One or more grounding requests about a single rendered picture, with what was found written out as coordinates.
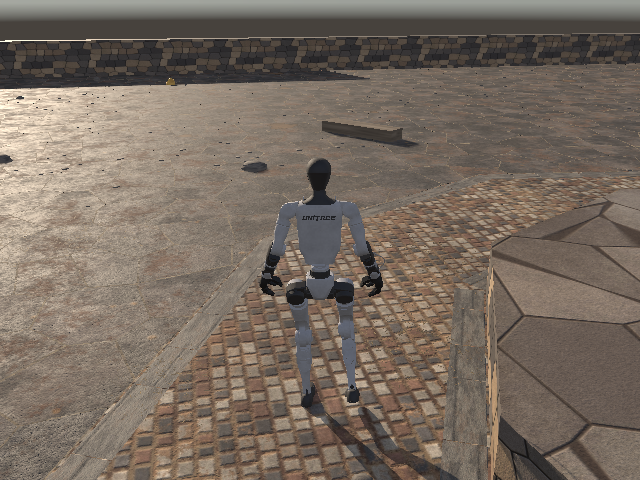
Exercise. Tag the robot left upper arm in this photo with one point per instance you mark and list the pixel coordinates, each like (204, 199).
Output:
(287, 211)

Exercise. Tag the left robot shin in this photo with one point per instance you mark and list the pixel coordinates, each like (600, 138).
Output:
(304, 361)

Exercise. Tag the right robot forearm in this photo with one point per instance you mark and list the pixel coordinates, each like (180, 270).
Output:
(370, 264)

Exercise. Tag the robot left hand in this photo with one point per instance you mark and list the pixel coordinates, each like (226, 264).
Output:
(274, 281)

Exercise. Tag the robot right hand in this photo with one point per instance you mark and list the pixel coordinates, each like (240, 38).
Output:
(370, 282)

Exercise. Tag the robot right upper arm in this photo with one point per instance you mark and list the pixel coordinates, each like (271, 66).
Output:
(351, 211)

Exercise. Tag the left robot forearm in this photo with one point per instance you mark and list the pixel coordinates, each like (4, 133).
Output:
(270, 264)

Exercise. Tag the humanoid robot torso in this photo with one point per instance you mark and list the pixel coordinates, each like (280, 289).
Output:
(319, 238)

